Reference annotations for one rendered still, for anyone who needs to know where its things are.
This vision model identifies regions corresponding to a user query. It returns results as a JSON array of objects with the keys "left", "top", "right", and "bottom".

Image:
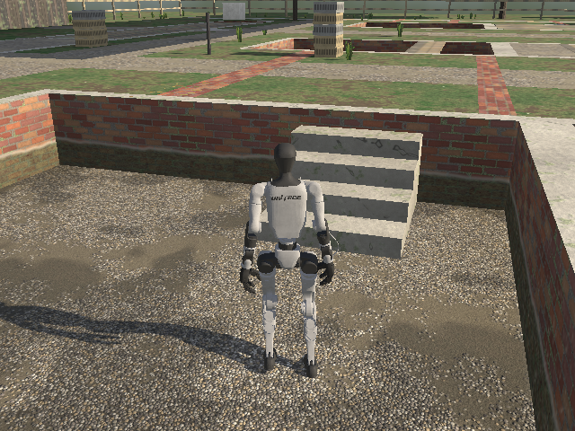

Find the left robot shin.
[{"left": 262, "top": 295, "right": 276, "bottom": 358}]

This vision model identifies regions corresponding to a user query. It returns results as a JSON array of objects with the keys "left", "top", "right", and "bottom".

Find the robot left upper arm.
[{"left": 248, "top": 182, "right": 267, "bottom": 234}]

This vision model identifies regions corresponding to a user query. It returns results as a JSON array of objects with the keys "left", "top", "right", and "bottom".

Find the right robot forearm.
[{"left": 317, "top": 218, "right": 333, "bottom": 264}]

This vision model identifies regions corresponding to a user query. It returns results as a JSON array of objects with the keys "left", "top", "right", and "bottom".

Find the robot left hand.
[{"left": 240, "top": 268, "right": 261, "bottom": 294}]

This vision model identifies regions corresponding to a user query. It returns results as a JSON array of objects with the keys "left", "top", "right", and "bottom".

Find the robot right hand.
[{"left": 314, "top": 262, "right": 334, "bottom": 286}]

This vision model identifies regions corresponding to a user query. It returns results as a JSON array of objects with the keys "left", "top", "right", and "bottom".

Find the robot right upper arm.
[{"left": 305, "top": 180, "right": 326, "bottom": 232}]

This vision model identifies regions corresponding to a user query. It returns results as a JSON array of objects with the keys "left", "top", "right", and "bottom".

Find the left robot forearm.
[{"left": 241, "top": 221, "right": 258, "bottom": 269}]

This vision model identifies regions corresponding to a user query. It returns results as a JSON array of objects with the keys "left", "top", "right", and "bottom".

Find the robot head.
[{"left": 270, "top": 143, "right": 301, "bottom": 187}]

